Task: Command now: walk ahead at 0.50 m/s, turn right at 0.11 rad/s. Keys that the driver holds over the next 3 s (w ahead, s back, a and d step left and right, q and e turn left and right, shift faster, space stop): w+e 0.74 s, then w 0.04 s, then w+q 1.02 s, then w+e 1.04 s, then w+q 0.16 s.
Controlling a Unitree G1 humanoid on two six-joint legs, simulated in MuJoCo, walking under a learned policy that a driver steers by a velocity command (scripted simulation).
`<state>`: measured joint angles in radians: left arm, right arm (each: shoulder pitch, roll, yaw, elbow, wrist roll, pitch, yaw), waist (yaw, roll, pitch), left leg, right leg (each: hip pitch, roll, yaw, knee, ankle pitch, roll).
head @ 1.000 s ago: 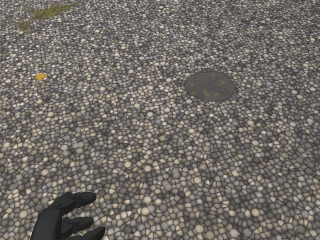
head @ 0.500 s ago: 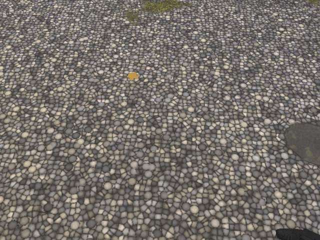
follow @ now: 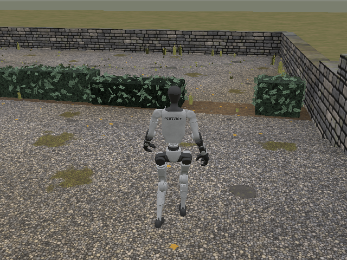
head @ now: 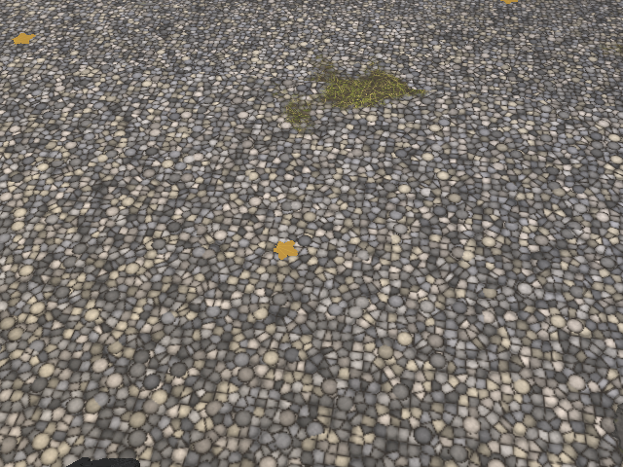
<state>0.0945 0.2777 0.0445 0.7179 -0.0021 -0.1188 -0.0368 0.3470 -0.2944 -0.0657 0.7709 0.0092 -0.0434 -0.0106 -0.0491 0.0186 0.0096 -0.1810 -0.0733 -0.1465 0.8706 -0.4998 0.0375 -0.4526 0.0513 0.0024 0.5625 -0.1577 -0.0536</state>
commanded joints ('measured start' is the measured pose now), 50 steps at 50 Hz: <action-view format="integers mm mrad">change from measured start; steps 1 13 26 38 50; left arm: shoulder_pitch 207 265 247 4 295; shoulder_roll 148 165 159 47 180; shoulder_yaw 46 49 41 13 54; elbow -15 14 -40 -145 -87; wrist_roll -21 -23 -30 -18 7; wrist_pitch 10 50 72 76 60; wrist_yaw -4 49 55 1 21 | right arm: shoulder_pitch -44 -330 -75 -98 -39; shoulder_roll -142 -31 -90 -145 -154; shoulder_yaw -19 7 -30 -38 -10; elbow -104 -181 -123 -25 9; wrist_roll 12 -14 -9 -6 46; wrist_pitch -40 -60 -58 -61 -56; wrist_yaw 4 11 10 10 26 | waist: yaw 120 114 -21 -12 172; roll -122 -107 80 33 -156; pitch -97 -9 -66 37 -208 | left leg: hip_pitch -594 -347 310 93 -569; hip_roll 75 77 415 300 136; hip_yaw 10 75 -371 174 45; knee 396 -259 -589 -718 411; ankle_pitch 60 492 126 593 -12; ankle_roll -6 -99 169 133 -22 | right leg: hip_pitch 590 251 -337 -203 672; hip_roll -357 -162 -87 -153 -425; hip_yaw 679 326 146 40 432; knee -294 -334 675 211 -212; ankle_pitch -297 141 -285 171 5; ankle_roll -216 -163 46 60 -183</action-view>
